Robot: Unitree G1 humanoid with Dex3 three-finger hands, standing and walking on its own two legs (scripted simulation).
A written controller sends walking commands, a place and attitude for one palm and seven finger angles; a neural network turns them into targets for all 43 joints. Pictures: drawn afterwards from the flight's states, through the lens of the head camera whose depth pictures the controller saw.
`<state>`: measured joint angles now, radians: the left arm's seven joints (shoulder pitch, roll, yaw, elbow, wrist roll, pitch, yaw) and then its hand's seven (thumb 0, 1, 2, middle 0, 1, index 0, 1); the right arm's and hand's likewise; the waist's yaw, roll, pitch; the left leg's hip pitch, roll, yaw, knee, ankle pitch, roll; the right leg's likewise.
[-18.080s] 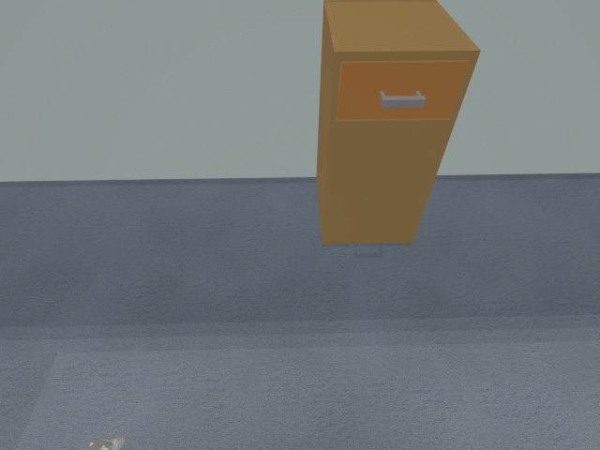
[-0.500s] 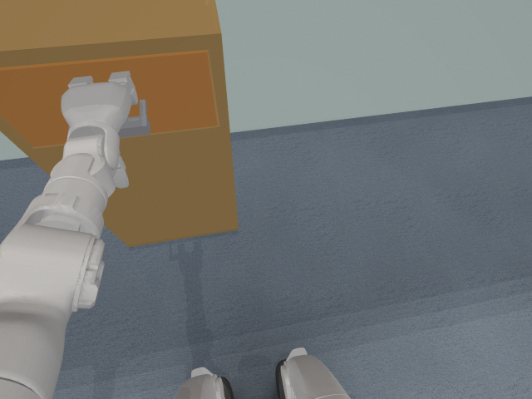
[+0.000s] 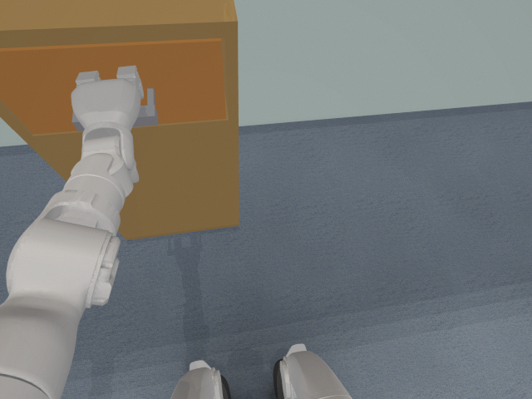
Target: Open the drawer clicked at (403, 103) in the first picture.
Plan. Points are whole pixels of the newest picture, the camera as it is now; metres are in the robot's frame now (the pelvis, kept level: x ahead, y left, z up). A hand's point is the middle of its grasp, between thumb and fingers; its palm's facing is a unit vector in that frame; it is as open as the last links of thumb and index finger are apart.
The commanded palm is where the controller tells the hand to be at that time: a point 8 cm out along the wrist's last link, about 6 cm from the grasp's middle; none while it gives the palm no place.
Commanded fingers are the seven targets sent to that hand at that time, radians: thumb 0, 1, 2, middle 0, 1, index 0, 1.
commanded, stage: lower the fingers behind the handle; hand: left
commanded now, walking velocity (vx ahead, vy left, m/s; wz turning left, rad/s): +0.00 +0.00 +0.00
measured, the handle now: (117, 107) +0.59 +0.17 +0.01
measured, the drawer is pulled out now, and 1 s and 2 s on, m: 0.00 0.00 0.02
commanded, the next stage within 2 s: close the thumb around the handle in 0.58 s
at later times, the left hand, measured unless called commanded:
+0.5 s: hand (126, 138) +0.54 +0.16 -0.02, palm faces -0.03 -0.01 -1.00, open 13.8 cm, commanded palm +0.53 +0.15 +0.03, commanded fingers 0.00 -0.50 0.30 -0.30 -1.20 -0.30 -1.20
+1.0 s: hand (126, 138) +0.54 +0.16 -0.02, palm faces -0.03 -0.02 -1.00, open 10.9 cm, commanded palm +0.53 +0.16 +0.03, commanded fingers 0.00 0.45 0.71 -0.37 -1.30 -0.37 -1.30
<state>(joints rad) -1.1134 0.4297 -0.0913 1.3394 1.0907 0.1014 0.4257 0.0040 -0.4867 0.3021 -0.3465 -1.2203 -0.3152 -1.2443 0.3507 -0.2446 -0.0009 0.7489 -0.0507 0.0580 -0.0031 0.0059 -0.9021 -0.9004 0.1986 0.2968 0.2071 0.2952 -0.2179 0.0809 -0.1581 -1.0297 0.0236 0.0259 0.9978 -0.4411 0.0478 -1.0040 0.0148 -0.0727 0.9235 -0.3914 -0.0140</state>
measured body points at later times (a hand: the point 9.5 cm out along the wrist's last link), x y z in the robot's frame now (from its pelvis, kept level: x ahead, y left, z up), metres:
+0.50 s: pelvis -0.01 +0.00 -0.02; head +0.15 +0.00 +0.40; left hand +0.54 +0.16 +0.04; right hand -0.05 -0.26 -0.14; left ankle +0.00 +0.09 -0.67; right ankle +0.01 -0.12 -0.67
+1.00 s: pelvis +0.01 -0.01 -0.01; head +0.17 -0.01 +0.41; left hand +0.54 +0.16 +0.04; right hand -0.01 -0.28 -0.14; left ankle +0.00 +0.09 -0.67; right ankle +0.01 -0.12 -0.67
